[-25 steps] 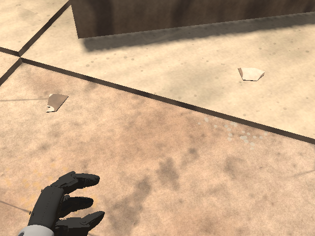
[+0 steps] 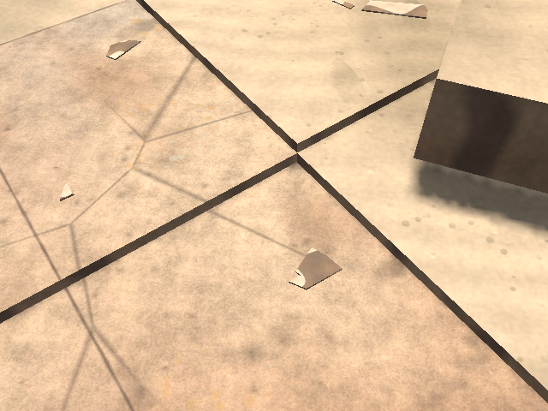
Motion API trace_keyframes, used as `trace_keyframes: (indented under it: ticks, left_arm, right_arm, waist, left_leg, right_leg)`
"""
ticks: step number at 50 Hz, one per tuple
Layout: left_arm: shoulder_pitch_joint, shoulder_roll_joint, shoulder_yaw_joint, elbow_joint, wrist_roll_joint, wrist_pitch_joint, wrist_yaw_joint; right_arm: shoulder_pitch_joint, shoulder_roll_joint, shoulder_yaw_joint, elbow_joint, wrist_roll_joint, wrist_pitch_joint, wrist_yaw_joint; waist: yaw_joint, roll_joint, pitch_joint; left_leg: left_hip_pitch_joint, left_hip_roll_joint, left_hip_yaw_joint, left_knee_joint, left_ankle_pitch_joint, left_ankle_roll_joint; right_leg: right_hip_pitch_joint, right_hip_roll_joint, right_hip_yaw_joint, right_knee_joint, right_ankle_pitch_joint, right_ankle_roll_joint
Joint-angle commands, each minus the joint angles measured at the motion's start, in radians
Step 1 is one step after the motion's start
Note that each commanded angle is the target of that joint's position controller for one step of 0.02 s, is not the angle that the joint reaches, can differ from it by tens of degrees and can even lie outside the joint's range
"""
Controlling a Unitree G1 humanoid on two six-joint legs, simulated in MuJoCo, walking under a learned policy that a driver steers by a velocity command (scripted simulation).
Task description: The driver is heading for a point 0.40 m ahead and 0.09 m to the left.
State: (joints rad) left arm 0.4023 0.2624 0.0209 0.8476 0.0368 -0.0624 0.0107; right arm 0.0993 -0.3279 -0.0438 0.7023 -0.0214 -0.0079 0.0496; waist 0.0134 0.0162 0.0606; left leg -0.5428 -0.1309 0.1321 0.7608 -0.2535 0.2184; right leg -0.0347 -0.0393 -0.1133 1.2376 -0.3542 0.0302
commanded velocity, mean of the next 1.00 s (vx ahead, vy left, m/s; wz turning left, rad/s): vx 0.43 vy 0.00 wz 0.41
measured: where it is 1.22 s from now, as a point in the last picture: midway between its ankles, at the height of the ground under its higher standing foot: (290, 370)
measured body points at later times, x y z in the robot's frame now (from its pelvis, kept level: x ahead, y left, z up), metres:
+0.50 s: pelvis +0.42 -0.04 +0.04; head +0.46 -0.02 +0.48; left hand +0.49 +0.26 -0.06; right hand +0.60 -0.28 -0.08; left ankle +0.27 +0.04 -0.57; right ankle +0.54 -0.12 -0.69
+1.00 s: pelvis +0.54 +0.02 +0.04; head +0.55 +0.03 +0.49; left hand +0.53 +0.30 -0.09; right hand +0.81 -0.13 -0.04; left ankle +0.54 +0.13 -0.69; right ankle +0.55 -0.12 -0.69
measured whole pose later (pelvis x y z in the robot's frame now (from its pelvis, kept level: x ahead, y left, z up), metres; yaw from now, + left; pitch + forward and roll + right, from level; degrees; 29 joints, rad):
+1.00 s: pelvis +0.54 +0.02 +0.04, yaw +23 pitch +0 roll -1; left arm 0.19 0.26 0.00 0.86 0.02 -0.02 0.01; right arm 0.09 -0.23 -0.01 0.71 -0.01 0.01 0.00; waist 0.03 -0.01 0.02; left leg -0.33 -0.02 -0.04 0.56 -0.23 0.02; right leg -0.16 -0.02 -0.06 0.51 -0.34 0.02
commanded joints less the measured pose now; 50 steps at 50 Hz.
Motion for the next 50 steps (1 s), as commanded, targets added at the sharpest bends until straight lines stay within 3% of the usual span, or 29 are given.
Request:
trace_keyframes:
  ticks: [1,2,4,6,8,10,11,14,15,16,17,18,19,20,21,22,23,25,27,29,31,35,37,38,39,40,42,44,50]
  left_arm:
    - [-0.159,0.171,0.013,-0.235,-0.003,-0.075,-0.003]
    - [-0.182,0.163,0.009,-0.235,0.007,-0.071,-0.002]
    - [-0.151,0.146,-0.001,-0.218,0.043,-0.026,-0.004]
    - [-0.184,0.122,-0.008,-0.237,0.046,0.007,-0.011]
    - [-0.326,0.092,-0.023,-0.301,0.032,0.009,-0.023]
    - [-0.414,0.068,-0.035,-0.331,0.009,0.005,-0.033]
    - [-0.417,0.064,-0.037,-0.328,0.003,0.000,-0.034]
    - [-0.419,0.076,-0.032,-0.323,0.010,-0.019,-0.024]
    - [-0.376,0.100,-0.021,-0.309,0.017,-0.024,-0.014]
    - [-0.285,0.139,-0.003,-0.281,0.017,-0.030,-0.002]
    - [-0.226,0.194,0.042,-0.295,-0.052,-0.068,0.007]
    - [-0.022,0.222,0.045,-0.238,-0.051,-0.074,0.011]
    - [0.027,0.246,0.038,-0.217,-0.001,-0.080,0.000]
    - [0.047,0.237,0.049,-0.220,0.006,-0.074,-0.016]
    - [-0.058,0.203,0.060,-0.246,-0.010,-0.061,-0.013]
    - [-0.150,0.134,0.042,-0.249,-0.020,-0.053,-0.014]
    - [-0.187,0.099,0.024,-0.239,-0.028,-0.049,-0.017]
    - [-0.209,0.109,0.025,-0.205,-0.028,-0.050,-0.023]
    - [-0.247,0.114,0.029,-0.175,-0.024,-0.054,-0.029]
    - [-0.271,0.150,0.041,-0.151,-0.029,-0.046,-0.024]
    - [-0.264,0.169,0.048,-0.130,-0.040,-0.036,-0.018]
    - [-0.252,0.179,0.046,-0.093,-0.048,-0.019,-0.018]
    - [-0.241,0.151,0.035,-0.074,-0.055,-0.012,-0.017]
    - [-0.197,0.118,0.022,-0.061,-0.041,-0.014,-0.018]
    - [-0.090,0.089,0.011,-0.050,-0.013,-0.020,-0.023]
    - [-0.060,0.058,-0.002,-0.038,-0.016,-0.008,-0.019]
    - [-0.157,0.110,0.008,-0.047,-0.017,0.023,-0.008]
    - [-0.162,0.130,0.013,-0.042,-0.012,0.042,0.000]
    - [-0.173,0.121,0.012,-0.017,-0.024,0.038,0.009]
  right_arm:
    - [0.317,-0.252,-0.094,0.034,-0.002,0.017,-0.044]
    - [0.284,-0.204,-0.081,0.050,0.000,0.002,-0.048]
    - [0.226,-0.165,-0.060,0.043,0.004,-0.032,-0.057]
    - [0.224,-0.149,-0.051,0.043,0.014,-0.057,-0.049]
    - [0.228,-0.156,-0.056,0.041,0.014,-0.069,-0.045]
    - [0.244,-0.162,-0.064,0.043,0.017,-0.072,-0.037]
    - [0.263,-0.161,-0.066,0.055,0.022,-0.071,-0.035]
    - [0.363,-0.152,-0.066,0.105,0.034,-0.066,-0.040]
    - [0.374,-0.160,-0.067,0.112,0.029,-0.067,-0.049]
    - [0.357,-0.183,-0.072,0.113,0.021,-0.067,-0.056]
    - [0.324,-0.111,-0.053,0.099,0.065,-0.052,-0.069]
    - [0.253,-0.076,-0.032,0.064,0.028,-0.045,-0.069]
    - [0.413,0.059,0.001,0.055,0.005,-0.050,-0.065]
    - [0.519,-0.029,-0.002,0.053,0.047,-0.055,-0.057]
    - [0.426,-0.103,-0.018,0.054,0.074,-0.040,-0.061]
    - [0.289,-0.129,-0.023,0.026,0.062,-0.025,-0.070]
    - [0.213,-0.122,-0.026,0.006,0.049,-0.014,-0.074]
    - [0.216,-0.060,-0.017,-0.022,0.043,0.001,-0.069]
    - [0.218,0.001,0.002,-0.027,0.035,0.002,-0.073]
    - [0.191,0.020,0.016,-0.034,0.023,-0.002,-0.071]
    - [0.149,0.003,0.017,-0.038,0.023,-0.001,-0.064]
    - [0.048,-0.046,0.002,-0.066,0.015,0.007,-0.059]
    - [0.037,-0.057,-0.008,-0.067,0.005,0.005,-0.062]
    - [0.030,-0.091,-0.015,-0.078,-0.001,0.005,-0.068]
    - [0.003,-0.135,-0.020,-0.099,-0.009,0.013,-0.079]
    - [-0.013,-0.055,0.000,-0.091,-0.007,0.022,-0.078]
    - [-0.075,-0.018,0.005,-0.093,0.007,0.025,-0.060]
    - [-0.065,-0.044,-0.002,-0.082,0.007,0.016,-0.052]
    - [-0.030,-0.027,-0.007,-0.042,0.012,-0.001,-0.060]
  waist:
    - [-0.120,-0.044,-0.188]
    - [-0.059,-0.111,-0.085]
    - [0.021,-0.130,-0.013]
    - [0.038,-0.109,0.015]
    - [0.007,-0.072,0.059]
    - [-0.037,-0.030,0.050]
    - [-0.053,-0.018,0.041]
    - [-0.106,-0.004,-0.020]
    - [-0.093,0.019,-0.055]
    - [-0.044,0.046,-0.106]
    - [0.060,0.016,-0.178]
    - [0.152,0.005,-0.327]
    - [0.048,-0.309,-0.443]
    - [0.039,-0.337,-0.591]
    - [0.055,-0.225,-0.501]
    - [0.057,-0.090,-0.325]
    - [0.037,-0.016,-0.212]
    - [-0.022,-0.055,-0.119]
    - [-0.053,-0.072,-0.112]
    - [-0.054,-0.099,-0.166]
    - [-0.039,-0.117,-0.199]
    - [-0.024,-0.106,-0.163]
    - [-0.030,-0.102,-0.141]
    - [-0.018,-0.040,-0.146]
    - [0.051,0.095,-0.200]
    - [0.052,0.145,-0.253]
    - [0.030,0.082,-0.149]
    - [0.024,0.065,-0.100]
    - [0.012,0.023,-0.156]
  left_leg:
    - [0.841,0.383,-0.900,-0.523,-0.180,0.237]
    - [0.658,0.340,-0.810,-0.535,-0.108,0.192]
    - [0.402,0.247,-0.652,-0.537,0.042,0.159]
    - [0.240,0.183,-0.565,-0.567,0.080,0.150]
    - [0.137,0.134,-0.518,-0.603,0.127,0.128]
    - [0.134,0.096,-0.489,-0.594,0.215,0.077]
    - [0.176,0.093,-0.463,-0.562,0.382,0.051]
    - [0.366,0.109,-0.441,-0.438,0.731,-0.029]
    - [0.432,0.117,-0.458,-0.366,0.837,-0.060]
    - [0.481,0.125,-0.467,-0.252,0.931,-0.091]
    - [0.469,0.132,-0.492,-0.060,0.785,-0.134]
    - [0.371,0.101,-0.429,0.204,0.506,-0.175]
    - [0.065,-0.078,-0.388,0.594,-0.449,-0.228]
    - [-0.051,-0.046,-0.439,0.773,-0.408,-0.251]
    - [-0.107,0.033,-0.393,0.778,-0.314,-0.268]
    - [-0.120,0.085,-0.311,0.708,-0.242,-0.278]
    - [-0.116,0.104,-0.285,0.672,-0.224,-0.283]
    - [-0.030,0.146,-0.272,0.527,-0.220,-0.275]
    - [0.061,0.161,-0.233,0.299,-0.183,-0.275]
    - [0.164,0.165,-0.205,0.112,-0.046,-0.278]
    - [0.226,0.161,-0.195,0.000,0.092,-0.275]
    - [0.285,0.154,-0.191,-0.157,0.168,-0.232]
    - [0.371,0.147,-0.183,-0.295,0.233,-0.190]
    - [0.436,0.216,-0.254,-0.341,0.449,-0.159]
    - [0.541,0.347,-0.382,-0.299,0.652,-0.078]
    - [0.490,0.377,-0.417,-0.320,0.477,-0.009]
    - [0.350,0.258,-0.353,-0.338,0.164,-0.087]
    - [0.311,0.226,-0.325,-0.325,0.162,-0.125]
    - [0.382,0.208,-0.287,-0.243,0.450,-0.123]
  right_leg:
    - [-0.868,0.003,0.216,0.350,-0.009,-0.016]
    - [-0.796,-0.042,0.210,0.220,0.007,-0.013]
    - [-0.651,-0.078,0.207,0.098,-0.023,0.015]
    - [-0.579,-0.100,0.175,-0.062,-0.040,0.045]
    - [-0.533,-0.095,0.133,-0.261,0.122,0.058]
    - [-0.453,-0.062,0.118,-0.459,0.341,0.048]
    - [-0.420,-0.036,0.099,-0.540,0.430,0.033]
    - [-0.338,0.040,0.071,-0.694,0.522,-0.019]
    - [-0.288,0.072,0.078,-0.728,0.501,-0.033]
    - [-0.207,0.094,0.091,-0.739,0.469,-0.046]
    - [-0.058,0.042,0.153,-0.825,0.601,-0.051]
    - [0.188,-0.082,0.211,-0.725,0.747,-0.083]
    - [0.497,-0.355,0.529,-0.602,1.278,-0.232]
    - [0.573,-0.459,0.799,-0.677,1.141,-0.348]
    - [0.464,-0.421,0.740,-0.756,0.823,-0.356]
    - [0.270,-0.340,0.586,-0.802,0.777,-0.307]
    - [0.113,-0.290,0.498,-0.834,0.794,-0.286]
    - [-0.084,-0.232,0.379,-0.911,0.827,-0.270]
    - [-0.189,-0.191,0.268,-0.947,0.903,-0.263]
    - [-0.213,-0.173,0.190,-0.949,0.978,-0.267]
    - [-0.201,-0.169,0.161,-0.952,0.907,-0.261]
    - [-0.205,-0.181,0.180,-0.918,0.621,-0.231]
    - [-0.234,-0.139,0.181,-0.857,0.427,-0.178]
    - [-0.263,-0.092,0.156,-0.803,0.323,-0.122]
    - [-0.334,-0.014,0.102,-0.733,0.074,-0.062]
    - [-0.276,-0.006,0.093,-0.736,-0.023,-0.026]
    - [-0.228,-0.001,0.082,-0.786,0.062,-0.010]
    - [-0.223,-0.004,0.085,-0.793,0.094,-0.014]
    - [-0.176,-0.023,0.094,-0.778,0.229,-0.020]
